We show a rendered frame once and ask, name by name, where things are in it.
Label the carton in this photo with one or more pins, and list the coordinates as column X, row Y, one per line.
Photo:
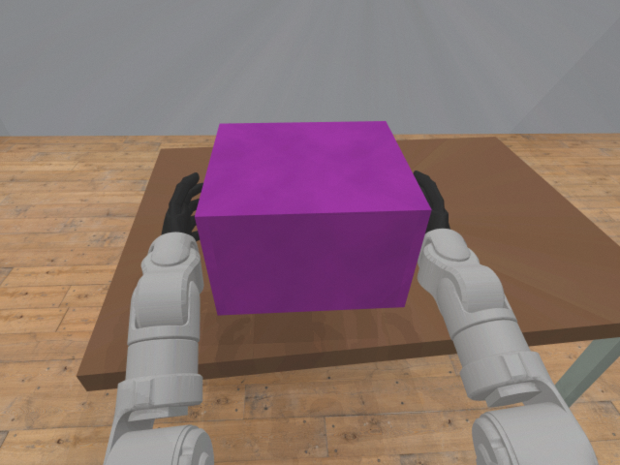
column 309, row 216

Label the table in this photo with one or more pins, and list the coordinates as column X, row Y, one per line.
column 559, row 271

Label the left robot forearm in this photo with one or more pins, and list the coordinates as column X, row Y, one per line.
column 162, row 378

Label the robot left upper arm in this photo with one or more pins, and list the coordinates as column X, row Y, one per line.
column 176, row 445

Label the robot right hand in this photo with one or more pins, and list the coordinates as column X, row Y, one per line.
column 439, row 217

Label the robot left hand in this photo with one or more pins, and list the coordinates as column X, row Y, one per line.
column 178, row 217

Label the right robot forearm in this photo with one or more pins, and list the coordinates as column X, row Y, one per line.
column 497, row 364

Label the robot right upper arm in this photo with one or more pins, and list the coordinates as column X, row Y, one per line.
column 537, row 434

